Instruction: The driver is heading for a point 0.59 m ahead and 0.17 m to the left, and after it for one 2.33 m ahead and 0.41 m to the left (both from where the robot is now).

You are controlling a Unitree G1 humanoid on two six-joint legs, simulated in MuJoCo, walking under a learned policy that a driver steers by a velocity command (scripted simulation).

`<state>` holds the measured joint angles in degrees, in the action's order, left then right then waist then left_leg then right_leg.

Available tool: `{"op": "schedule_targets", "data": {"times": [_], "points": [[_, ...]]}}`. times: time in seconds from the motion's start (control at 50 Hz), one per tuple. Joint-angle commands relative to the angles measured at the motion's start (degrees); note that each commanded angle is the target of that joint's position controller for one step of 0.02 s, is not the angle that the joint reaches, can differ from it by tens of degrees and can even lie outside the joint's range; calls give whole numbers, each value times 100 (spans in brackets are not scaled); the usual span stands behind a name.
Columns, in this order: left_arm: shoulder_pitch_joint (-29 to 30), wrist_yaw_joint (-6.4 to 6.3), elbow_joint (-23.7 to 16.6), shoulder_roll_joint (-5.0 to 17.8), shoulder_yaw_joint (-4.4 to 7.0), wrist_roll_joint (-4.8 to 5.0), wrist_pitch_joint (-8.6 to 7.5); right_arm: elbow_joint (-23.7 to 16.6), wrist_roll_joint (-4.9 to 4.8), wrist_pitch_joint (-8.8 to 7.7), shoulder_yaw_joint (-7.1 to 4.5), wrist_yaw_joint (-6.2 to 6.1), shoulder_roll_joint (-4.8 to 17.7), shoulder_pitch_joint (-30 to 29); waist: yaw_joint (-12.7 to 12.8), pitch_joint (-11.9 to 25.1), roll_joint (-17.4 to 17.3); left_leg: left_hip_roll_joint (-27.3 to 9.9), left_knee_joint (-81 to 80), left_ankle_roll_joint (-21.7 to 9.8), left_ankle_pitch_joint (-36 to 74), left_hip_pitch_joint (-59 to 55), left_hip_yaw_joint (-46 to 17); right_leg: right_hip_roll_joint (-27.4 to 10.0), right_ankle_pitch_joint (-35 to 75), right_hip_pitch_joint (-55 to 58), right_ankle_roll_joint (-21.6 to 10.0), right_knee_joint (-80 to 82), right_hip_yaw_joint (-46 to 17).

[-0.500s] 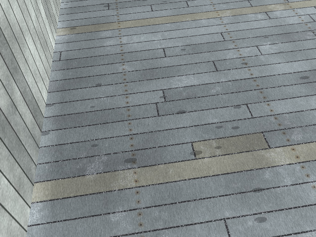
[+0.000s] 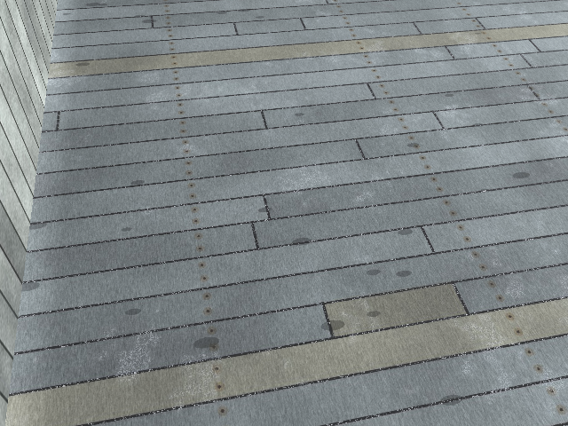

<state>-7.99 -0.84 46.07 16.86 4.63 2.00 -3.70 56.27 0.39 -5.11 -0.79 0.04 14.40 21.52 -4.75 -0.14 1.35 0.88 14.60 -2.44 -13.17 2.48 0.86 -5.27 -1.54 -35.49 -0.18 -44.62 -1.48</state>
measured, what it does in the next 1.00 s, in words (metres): walks ahead, turning left: right foot, then left foot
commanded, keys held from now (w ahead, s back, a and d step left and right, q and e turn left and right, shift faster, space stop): w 0.06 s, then w+q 0.72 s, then q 0.22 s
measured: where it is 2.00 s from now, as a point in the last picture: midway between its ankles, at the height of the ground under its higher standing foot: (225, 372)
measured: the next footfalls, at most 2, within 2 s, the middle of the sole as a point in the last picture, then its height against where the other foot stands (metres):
right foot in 0.22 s outside the picture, level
left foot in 0.78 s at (207, 414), level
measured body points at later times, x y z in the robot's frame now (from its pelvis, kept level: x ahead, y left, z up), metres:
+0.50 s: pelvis +0.28 -0.07 -0.01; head +0.29 -0.07 +0.44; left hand +0.28 +0.21 -0.13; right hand +0.44 -0.33 -0.12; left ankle +0.34 +0.11 -0.67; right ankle +0.28 -0.16 -0.75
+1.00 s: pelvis +0.52 +0.05 -0.01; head +0.56 +0.09 +0.44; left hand +0.56 +0.38 -0.11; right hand +0.73 -0.17 -0.11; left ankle +0.52 +0.12 -0.75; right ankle +0.65 -0.09 -0.67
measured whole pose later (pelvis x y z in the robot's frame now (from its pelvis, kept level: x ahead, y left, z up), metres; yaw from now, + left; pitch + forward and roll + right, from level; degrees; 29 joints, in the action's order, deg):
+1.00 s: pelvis +0.52 +0.05 -0.01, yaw +29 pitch +1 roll -2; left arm -2.7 -1.0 43.6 18.7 3.0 -0.8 -4.6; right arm 43.1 0.3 -3.0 -4.1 1.3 16.9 15.0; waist -2.0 -6.1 0.6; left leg 4.9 22.6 -5.9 -8.4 15.1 -3.1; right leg -2.9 -17.7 -34.4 2.3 -57.4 -3.9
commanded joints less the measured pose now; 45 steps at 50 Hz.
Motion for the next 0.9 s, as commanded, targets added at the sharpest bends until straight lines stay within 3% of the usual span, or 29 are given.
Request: {"op": "schedule_targets", "data": {"times": [0.02, 0.08, 0.12, 0.14, 0.18, 0.2, 0.22, 0.24, 0.26, 0.28, 0.3, 0.32, 0.34, 0.38, 0.46, 0.58, 0.64, 0.68, 0.7, 0.72, 0.74, 0.76, 0.78, 0.8, 0.82, 0.84, 0.86, 0.88, 0.9], "points": [[809, 85, -500, 59, -67, -36, -75, -207, -56, -70, -198, -58, 970, 6, -41, -438, -663, -1193, -750, -672, 1293, -84, -765, 53, 627, -358, 71, 749, 161], [1368, 193, -700, 74, -127, -2, -86, -84, -117, -44, -205, -34, 943, 276, -162, -627, -573, -1337, -690, -747, 1474, -218, -739, 114, 697, -207, 2, 1110, 204], [1471, 239, -753, 148, -135, -46, -114, -19, -164, 14, -256, -15, 1063, 332, -103, -718, -582, -1502, -530, -767, 1775, -394, -804, 152, 441, -100, -132, 1275, 153], [1456, 278, -777, 228, -121, -69, -132, 38, -224, 18, -249, -31, 998, 370, 1, -739, -523, -1580, -422, -708, 1751, -475, -851, 157, 308, 69, -149, 1509, 27], [939, 304, -662, 479, -14, -114, -141, 22, -220, 64, -322, -51, 1186, 165, 379, -434, -657, -1641, 4, -628, 2830, -445, -909, 351, 34, 1084, -240, 1608, 124], [90, 246, -447, 695, 116, -105, -142, -39, -187, 96, -325, -58, 1229, -34, 853, 101, -593, -1398, 786, -485, 3596, -234, -766, 487, -12, 2217, -350, 1645, 244], [-981, 150, -199, 1020, 258, -122, -128, -146, -136, 134, -287, -54, 1130, -124, 1329, 914, -549, -1016, 2079, -279, 3141, 462, -578, 152, -63, 3821, -515, 1410, 9], [-1545, 133, -98, 1609, 366, -283, -126, -256, -21, 93, -108, -21, 389, 680, 1119, 1959, 715, -216, 4418, 91, 578, 2590, -193, -1419, -598, 6207, -1210, 1401, -2087], [-1679, 186, -40, 1275, 262, -266, -103, -170, -176, 9, -69, -11, 275, 917, 1076, 2698, 1574, 119, 5634, 148, -2030, 3255, -737, -2036, -1863, 6258, -1599, 2593, -4030], [-1215, 193, -66, 838, 122, -218, -133, -294, -358, -16, -274, -19, 923, 327, 1065, 1546, 970, -235, 6078, 68, -1778, 3703, -895, -1785, -2508, 5291, -1280, 2904, -3378], [-760, 185, -102, 606, 47, -180, -166, -449, -385, -12, -320, -57, 994, -147, 936, 772, 686, -505, 6018, -3, -1272, 3817, -696, -1596, -2315, 4409, -1076, 3041, -2556], [-407, 200, -76, 394, -18, -193, -209, -457, -303, 26, -342, -95, 893, -280, 760, 337, 408, -704, 5751, -1, -834, 3582, -653, -1358, -1718, 3617, -974, 3230, -1862], [-163, 211, -50, 248, -50, -238, -264, -417, -246, 100, -385, -109, 767, -179, 561, 165, 512, -881, 5455, -10, -499, 3225, -714, -1117, -1252, 3116, -858, 3396, -1258], [26, 213, 48, 167, -42, -276, -325, -406, -259, 254, -392, -89, 475, -16, 366, 26, 521, -978, 5290, -3, -252, 2852, -680, -948, -803, 2643, -856, 3658, -612], [-87, 106, 241, 392, 33, -316, -363, -748, -219, 406, -451, -75, 470, -524, 327, -322, 239, -1034, 4660, 114, 545, 3496, -772, -1006, -301, 2598, -1010, 3932, 118], [-497, -22, 399, 718, 107, -262, -240, -1179, -158, 308, -357, 169, 345, -1578, 691, -612, -75, -889, 2959, 102, 1626, 3667, -241, -984, 260, 3160, -928, 3972, 1004], [-837, -26, 516, 822, 154, -187, -110, -1493, -167, 300, -309, 279, 320, -2086, 877, -736, -106, -816, 2475, -19, 1369, 3927, -10, -1142, 679, 3866, -888, 3710, 1228], [-894, -34, 562, 902, 180, -139, -15, -1691, -186, 309, -332, 313, 426, -2232, 840, -692, 40, -667, 2277, -132, 830, 3762, 246, -1189, 1540, 4220, -760, 3350, 1402], [-799, -37, 537, 1040, 208, -165, 3, -1756, -174, 330, -374, 345, 533, -2130, 718, -518, 169, -488, 2254, -202, 669, 3379, 401, -1135, 2490, 4248, -671, 3018, 1515], [-743, -32, 502, 1109, 224, -152, 41, -1737, -225, 337, -437, 367, 636, -1826, 554, -275, 306, -247, 2339, -302, 375, 2874, 625, -1112, 3503, 4285, -641, 2528, 1570], [-652, -41, 470, 1181, 242, -117, 87, -1633, -250, 360, -541, 350, 805, -1247, 209, 37, 404, 15, 2353, -434, 98, 2159, 767, -1062, 4258, 4175, -573, 1748, 1622], [-539, -28, 425, 1207, 229, -62, 76, -1417, -222, 392, -732, 262, 1107, -281, -358, 415, 331, 228, 1937, -652, 261, 859, 674, -877, 3880, 3641, -420, 527, 1724], [-630, -3, 322, 917, 122, -189, 0, -1217, -208, 481, -945, 100, 1667, 566, -641, 942, -519, -389, 1622, -994, -13, -782, -547, -587, 1833, 2241, -127, -1350, 1753], [-1080, 56, -33, -15, -133, -332, -192, -1306, -132, 395, -955, 58, 2222, 168, 278, 1256, -1973, -1754, 861, -2030, -416, -2156, -3994, 737, -3338, -183, 274, -3234, 910], [-390, 100, -184, 552, -85, -96, -407, -1547, -49, 266, -793, 139, 1737, 217, -156, 1839, -970, -2159, 58, -2233, -216, -2369, -4968, 775, -3583, -706, 268, -3737, -304], [61, 116, -347, 856, -12, 98, -485, -1534, 34, 169, -694, 190, 1405, -42, -179, 1090, -794, -1903, 192, -2026, 1026, -1889, -3850, 579, -3147, -1027, 151, -3663, -317], [-33, 69, -314, 827, -34, -40, -499, -1612, -16, 123, -643, 195, 1236, -466, 115, 665, -333, -1639, 429, -1808, 2168, -1095, -2881, 285, -2710, -814, 100, -3169, -276], [-60, 7, -245, 907, 12, -218, -420, -1772, 5, 116, -586, 222, 1083, -905, 294, 460, -55, -1466, 543, -1632, 3273, -263, -2215, 115, -2440, -363, 135, -2814, -212], [-148, -4, -238, 935, 30, -266, -308, -1858, 72, 133, -538, 190, 1000, -1091, 478, 436, -66, -1362, 483, -1547, 3807, 317, -1905, 39, -2259, 115, 153, -2633, -246]]}}
Keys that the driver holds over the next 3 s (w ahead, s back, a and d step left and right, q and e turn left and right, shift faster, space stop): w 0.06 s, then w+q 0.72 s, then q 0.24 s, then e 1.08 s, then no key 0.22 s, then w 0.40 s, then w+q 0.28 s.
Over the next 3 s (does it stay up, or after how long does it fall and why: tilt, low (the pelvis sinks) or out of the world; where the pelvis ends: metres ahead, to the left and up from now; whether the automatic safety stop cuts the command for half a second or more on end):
stays up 0.89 -0.04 -0.01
